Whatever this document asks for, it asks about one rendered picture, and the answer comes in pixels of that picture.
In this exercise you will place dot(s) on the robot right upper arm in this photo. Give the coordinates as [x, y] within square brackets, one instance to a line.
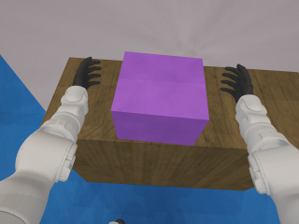
[275, 171]

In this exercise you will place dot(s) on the robot left forearm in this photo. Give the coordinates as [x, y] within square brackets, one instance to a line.
[67, 120]

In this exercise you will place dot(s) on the pedestal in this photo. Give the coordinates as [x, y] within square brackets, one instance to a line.
[217, 160]

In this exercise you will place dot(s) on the robot left upper arm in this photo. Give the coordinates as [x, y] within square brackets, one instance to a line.
[46, 159]

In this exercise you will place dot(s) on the carton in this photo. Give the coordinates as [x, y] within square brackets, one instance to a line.
[160, 98]

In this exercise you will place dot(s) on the robot left hand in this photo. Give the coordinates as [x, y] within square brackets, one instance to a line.
[82, 75]

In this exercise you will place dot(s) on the robot right hand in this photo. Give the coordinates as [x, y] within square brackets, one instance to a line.
[242, 85]

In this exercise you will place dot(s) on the robot right forearm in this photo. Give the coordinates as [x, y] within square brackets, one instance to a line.
[255, 127]

